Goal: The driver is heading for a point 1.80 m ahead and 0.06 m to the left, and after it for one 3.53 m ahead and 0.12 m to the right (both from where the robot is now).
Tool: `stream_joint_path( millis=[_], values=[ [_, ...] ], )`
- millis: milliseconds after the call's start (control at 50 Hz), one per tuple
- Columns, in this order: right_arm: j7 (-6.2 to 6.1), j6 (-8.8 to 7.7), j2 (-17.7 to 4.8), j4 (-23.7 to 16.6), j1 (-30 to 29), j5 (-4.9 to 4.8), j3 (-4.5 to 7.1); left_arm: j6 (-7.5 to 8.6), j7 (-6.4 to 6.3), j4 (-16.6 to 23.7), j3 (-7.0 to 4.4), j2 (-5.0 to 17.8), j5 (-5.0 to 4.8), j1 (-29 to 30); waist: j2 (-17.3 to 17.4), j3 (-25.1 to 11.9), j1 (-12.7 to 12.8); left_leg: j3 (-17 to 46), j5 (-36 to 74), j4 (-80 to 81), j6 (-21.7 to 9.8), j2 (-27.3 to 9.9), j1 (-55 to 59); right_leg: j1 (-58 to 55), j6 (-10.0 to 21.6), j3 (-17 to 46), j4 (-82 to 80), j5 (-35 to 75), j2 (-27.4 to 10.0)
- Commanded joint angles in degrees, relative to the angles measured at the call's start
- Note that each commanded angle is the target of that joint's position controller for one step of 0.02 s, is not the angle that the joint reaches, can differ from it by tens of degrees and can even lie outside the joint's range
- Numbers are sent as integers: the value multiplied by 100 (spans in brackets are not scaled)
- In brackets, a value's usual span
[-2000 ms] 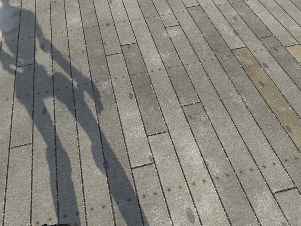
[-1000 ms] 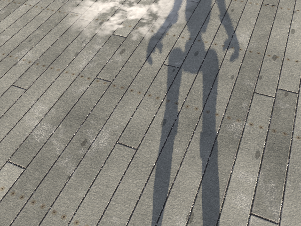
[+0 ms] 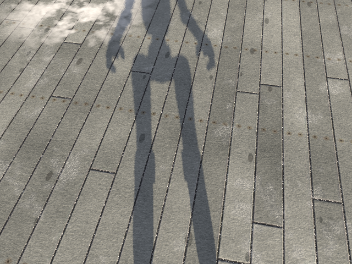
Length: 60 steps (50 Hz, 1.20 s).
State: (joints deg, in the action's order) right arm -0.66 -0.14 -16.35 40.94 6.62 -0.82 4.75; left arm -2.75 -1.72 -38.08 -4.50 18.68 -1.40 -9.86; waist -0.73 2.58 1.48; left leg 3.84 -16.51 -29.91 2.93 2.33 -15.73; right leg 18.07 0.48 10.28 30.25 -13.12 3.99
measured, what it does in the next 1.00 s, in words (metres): walks ahead: left foot, then right foot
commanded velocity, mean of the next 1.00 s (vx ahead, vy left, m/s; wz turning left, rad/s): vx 0.39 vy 0.00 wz -0.08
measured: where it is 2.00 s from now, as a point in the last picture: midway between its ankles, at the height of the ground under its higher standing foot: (228, 211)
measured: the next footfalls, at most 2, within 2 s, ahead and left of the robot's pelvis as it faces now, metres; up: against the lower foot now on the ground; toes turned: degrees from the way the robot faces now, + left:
left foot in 0.02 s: +0.04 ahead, +0.12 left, +0.00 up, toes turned -5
right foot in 0.48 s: +0.16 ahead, -0.21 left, +0.00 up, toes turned -16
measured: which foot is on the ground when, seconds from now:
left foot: up 0.00-0.00, down 0.02-0.48, up 0.50-0.98, down 1.00-1.00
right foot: down 0.00-0.02, up 0.04-0.46, down 0.48-1.00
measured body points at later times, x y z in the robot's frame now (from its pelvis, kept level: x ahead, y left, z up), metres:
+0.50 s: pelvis +0.10 -0.08 -0.01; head +0.12 -0.09 +0.44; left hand +0.37 +0.11 -0.08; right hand +0.05 -0.36 -0.14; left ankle +0.01 +0.12 -0.72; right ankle +0.13 -0.19 -0.74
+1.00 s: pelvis +0.35 -0.14 -0.02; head +0.39 -0.15 +0.43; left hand +0.36 +0.15 -0.14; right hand +0.56 -0.38 -0.10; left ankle +0.48 -0.08 -0.74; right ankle +0.13 -0.20 -0.72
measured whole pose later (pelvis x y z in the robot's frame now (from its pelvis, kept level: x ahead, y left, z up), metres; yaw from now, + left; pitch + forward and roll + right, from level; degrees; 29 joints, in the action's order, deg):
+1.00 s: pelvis +0.35 -0.14 -0.02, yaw -2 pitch +2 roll +0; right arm 4.5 -2.7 -14.8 37.4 2.8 -1.7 2.3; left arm 2.2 -2.4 -46.4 -3.6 16.1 -0.3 -22.5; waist 1.4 2.6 3.1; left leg -4.9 -4.5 -32.7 -7.3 2.2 -30.0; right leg -7.4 0.4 -14.8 23.7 -27.9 -0.2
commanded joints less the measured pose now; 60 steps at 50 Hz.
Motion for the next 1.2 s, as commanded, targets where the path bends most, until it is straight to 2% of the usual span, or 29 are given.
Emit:
stream_joint_path(
  millis=[20, 40, 60, 80, 120, 220, 320, 400, 440, 460, 480, 500, 520, 540, 580, 620, 740, 880, 940, 980, 1000, 1020, 1040, 1060, 1080, 1100, 1120, 1140, 1200],
  values=[
    [-17, -122, -979, -231, 774, 104, 291, 31, -10, 433, -83, 366, 39, 25, 379, -1026, -253, 1219, 29, 1309, -644, -1389, 1593, 739, 323, 716, 796, -1601, -368],
    [21, -118, -1412, -197, 790, 264, 374, 108, 2, 621, -130, 469, 3, 13, 1573, -581, -158, 2845, -1100, 1822, -1497, -2338, 1258, 2003, 106, -182, 1992, -2209, 264],
    [19, -212, -1163, -345, 513, 303, 295, 186, 5, 615, -215, 804, 35, 116, 1302, -280, -173, 3077, -2084, 2049, -1765, -2484, 935, 2285, 43, -9, 2882, -1852, -247],
    [-31, -262, -891, -391, 222, 202, 217, 203, 35, 516, -289, 980, 30, 60, 1115, -91, -59, 2553, -2164, 2077, -1546, -2191, 852, 2398, 0, -82, 3197, -1400, -346],
    [-131, -306, -728, -404, 142, 50, 153, 194, 68, 373, -278, 823, 96, -60, 910, -53, -97, 1736, -1676, 2049, -1222, -1799, 1082, 2620, -209, -271, 3591, -753, -483],
    [-157, -405, -774, -240, 919, 115, 143, 316, 193, 646, -120, 385, 9, 413, 791, -8, -537, 737, -852, 2233, -1258, -1724, 1413, 2882, -428, -624, 3192, 16, -716],
    [-57, -422, -1033, -134, 1059, 58, 218, 400, 315, 837, 23, 110, 19, 624, 786, 94, -602, 30, -163, 2290, -1303, -1842, 1128, 2135, -343, -888, 1787, 150, -859],
    [91, -417, -1168, 31, 1142, -91, 248, 444, 389, 853, 51, 180, -2, 564, 806, 224, -506, -239, -29, 2147, -1293, -1952, 839, 1142, -1, -1211, 859, -281, -750],
    [134, -357, -1206, 112, 1038, -165, 235, 462, 392, 715, -18, 281, 2, 53, 688, 97, -100, -419, 565, 1578, -1180, -1940, 623, 127, 258, -1475, 128, -35, -492],
    [146, -357, -1012, 186, 1156, -132, 145, 464, 349, 482, -168, 533, -5, -655, 452, -292, 239, -668, 1586, 599, -1033, -1680, 278, -1063, 407, -1523, -90, 84, -271],
    [154, -392, -680, 140, 1133, -28, -7, 455, 283, 304, -320, 879, 14, -1578, -64, -960, 703, -1074, 1421, -1070, -712, -1289, -489, -2472, 584, -802, -157, 33, -787],
    [163, -495, -91, -242, 1163, 104, -200, 481, 208, 346, -391, 1621, 137, -1916, -1914, -1435, 519, -1016, -1398, -3387, -271, -388, -2594, -3664, 1376, 2196, -997, -835, -2453],
    [136, -594, -656, -164, 1001, -107, -67, 612, 248, 411, -298, 1232, 150, -1895, -1116, -1606, 702, 79, -1575, -4389, -294, -304, -3039, -3311, 1699, 3165, -1523, -1176, -2823],
    [156, -609, -862, -221, 820, -253, 10, 683, 277, 341, -179, 901, 152, -1664, -937, -1052, 565, 233, -1121, -4575, -423, -564, -3332, -2928, 1523, 2272, -1469, -1024, -2691],
    [153, -559, -783, -164, 662, -112, 1, 728, 305, 322, -42, 455, 128, -1005, -593, -441, 220, 150, -113, -4038, -485, -952, -3052, -1949, 1182, 948, -1668, -500, -2125],
    [186, -423, -674, -19, 896, -114, 21, 819, 278, 302, -2, 278, 193, -686, -670, -263, -49, 209, 516, -3807, -425, -987, -2530, -1420, 989, 124, -1966, 519, -1846],
    [203, -288, -322, -83, 479, -66, -53, 945, 149, -35, -50, 320, 221, -749, -263, 85, -97, 286, 1779, -2393, -250, -657, -2707, -1399, 790, -1283, -2250, 2078, -1629],
    [500, -364, -106, -609, -796, -74, -203, 762, 2, -467, -131, 605, 125, -1246, -127, 438, 306, -599, 2007, -592, -570, -479, -2590, -2275, 481, -2008, -2048, 3360, -1828],
    [556, -335, -330, -721, -611, -87, -98, 589, -100, -489, -185, 842, 113, -1218, -484, -46, 19, -1081, 1174, -565, -873, -11, -1946, -2797, 391, -2182, -1016, 6114, -1886],
    [497, -284, -740, -573, 400, -111, 101, 497, -138, -421, -215, 989, 114, -1048, -645, -664, -586, -1105, 783, -496, -1188, 281, -617, -2605, 406, -2182, 498, 6916, -1872],
    [396, -257, -1025, -403, 1330, -90, 263, 520, -134, -341, -201, 998, 65, -818, -396, -1076, -1159, -779, 1208, 73, -1451, 277, 939, -1713, 270, -2253, 1876, 6043, -1639],
    [254, -176, -1381, -266, 1750, -72, 309, 637, -69, -210, 0, 334, 282, -1042, 844, -1485, -926, 931, 1754, -188, -1791, -879, 2675, 105, 99, -2093, 3756, 758, -1005],
    [274, -277, -1639, -482, 1569, -3, 334, 855, 63, 78, 164, 25, 178, -1491, 1470, -2399, -464, 4394, 478, 617, -3159, -2159, 4171, 2145, -131, -872, 5487, -2311, 84],
    [269, -310, -1177, -481, 1600, -22, 252, 1040, 160, 170, 44, 587, -4, -693, 509, -2126, -917, 4052, 93, 1184, -2808, -1998, 3900, 2700, -21, -164, 5515, -1820, -288],
    [258, -350, -971, -490, 1288, -40, 191, 1118, 199, 349, 42, 652, -120, -340, 201, -1224, -724, 3198, 235, 1334, -2535, -1796, 3032, 2823, 71, -259, 4973, -1243, -530],
    [268, -379, -863, -551, 901, -60, 150, 1136, 161, 294, 60, 542, -7, -307, -348, -728, -385, 2660, 795, 1408, -2307, -1517, 2114, 2556, 36, -345, 4427, -940, -770],
    [254, -391, -704, -622, 614, -48, 104, 1095, 132, 257, 19, 584, 135, -362, -330, -499, -196, 2252, 1381, 1491, -2227, -1297, 1509, 2240, -63, -373, 3997, -748, -906],
    [225, -390, -661, -680, 488, 27, 74, 1018, 141, 234, 1, 593, 182, -483, -99, -418, -36, 2019, 1730, 1623, -2207, -1171, 1031, 1900, -153, -384, 3860, -619, -989],
    [135, -411, -787, -572, 534, 4, 107, 863, 111, 292, 70, 384, 268, -443, 112, -293, 26, 1437, 2506, 1733, -2155, -931, 175, 1620, -462, -668, 3040, -314, -1026]
  ],
)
